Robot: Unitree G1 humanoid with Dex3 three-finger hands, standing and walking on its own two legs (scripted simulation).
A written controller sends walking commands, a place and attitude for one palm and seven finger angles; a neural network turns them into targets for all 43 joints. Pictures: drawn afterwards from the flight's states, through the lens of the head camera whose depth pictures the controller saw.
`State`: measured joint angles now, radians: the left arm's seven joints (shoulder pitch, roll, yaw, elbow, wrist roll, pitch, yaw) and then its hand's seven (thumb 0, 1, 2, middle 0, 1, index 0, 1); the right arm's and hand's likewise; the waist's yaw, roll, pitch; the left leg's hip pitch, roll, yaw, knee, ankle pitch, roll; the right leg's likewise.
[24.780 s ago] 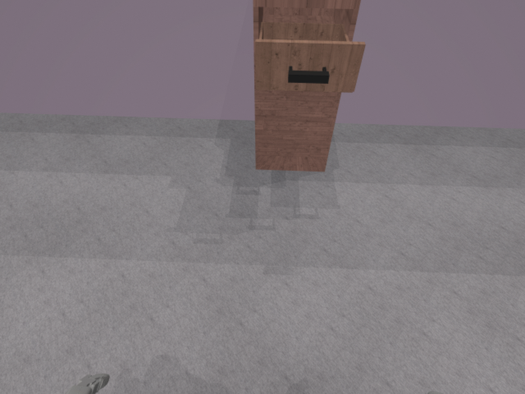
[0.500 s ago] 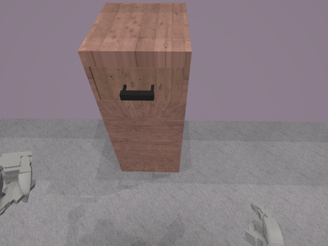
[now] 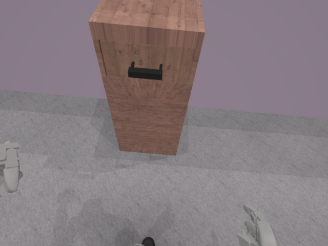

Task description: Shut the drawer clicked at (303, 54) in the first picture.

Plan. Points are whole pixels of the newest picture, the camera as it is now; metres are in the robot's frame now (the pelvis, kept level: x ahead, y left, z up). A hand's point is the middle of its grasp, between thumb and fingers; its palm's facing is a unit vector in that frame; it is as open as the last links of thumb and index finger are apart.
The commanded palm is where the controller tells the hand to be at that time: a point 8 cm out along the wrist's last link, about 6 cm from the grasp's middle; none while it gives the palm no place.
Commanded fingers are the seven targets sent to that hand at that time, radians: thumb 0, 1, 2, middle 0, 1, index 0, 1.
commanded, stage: step back with the hand held close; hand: left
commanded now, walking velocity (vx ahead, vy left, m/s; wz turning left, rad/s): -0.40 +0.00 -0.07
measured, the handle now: (146, 69) +0.71 +0.12 -0.02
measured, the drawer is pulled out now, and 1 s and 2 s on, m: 0.00 0.00 0.00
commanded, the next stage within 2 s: stop stepping back and stand still in 0.32 s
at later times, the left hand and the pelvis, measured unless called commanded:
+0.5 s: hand out of the picture +0.07 +0.19 +0.16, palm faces +0.31 -0.86 -0.40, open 3.2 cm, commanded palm -0.01 +0.24 +0.18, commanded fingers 0.00 0.90 0.90 -1.40 -1.60 -1.40 -1.60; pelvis -0.17 -0.03 -0.01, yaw -5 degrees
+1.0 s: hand out of the picture -0.10 +0.19 +0.17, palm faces +0.26 -0.86 -0.43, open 3.3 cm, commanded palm -0.16 +0.24 +0.18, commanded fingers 0.00 0.90 0.90 -1.40 -1.60 -1.40 -1.60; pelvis -0.30 -0.03 +0.01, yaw -3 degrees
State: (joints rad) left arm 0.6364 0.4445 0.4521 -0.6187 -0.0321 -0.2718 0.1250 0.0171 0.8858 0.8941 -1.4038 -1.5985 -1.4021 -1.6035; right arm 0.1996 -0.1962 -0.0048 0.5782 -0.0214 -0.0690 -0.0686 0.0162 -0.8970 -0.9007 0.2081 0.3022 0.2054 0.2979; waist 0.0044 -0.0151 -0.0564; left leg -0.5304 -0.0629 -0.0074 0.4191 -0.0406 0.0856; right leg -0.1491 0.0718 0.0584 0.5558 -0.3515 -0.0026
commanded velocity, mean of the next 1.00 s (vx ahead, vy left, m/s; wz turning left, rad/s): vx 0.02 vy -0.01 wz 0.01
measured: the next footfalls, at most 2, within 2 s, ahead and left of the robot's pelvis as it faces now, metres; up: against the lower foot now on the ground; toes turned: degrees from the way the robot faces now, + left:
right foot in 0.04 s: -0.20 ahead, -0.11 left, +0.00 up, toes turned -1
left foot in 0.38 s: +0.03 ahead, +0.05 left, +0.00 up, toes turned -5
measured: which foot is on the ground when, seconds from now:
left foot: down 0.00-0.24, up 0.26-0.36, down 0.38-0.56, up 0.58-0.76, down 0.78-1.00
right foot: up 0.00-0.02, down 0.04-0.36, up 0.38-0.54, down 0.56-0.76, up 0.78-1.00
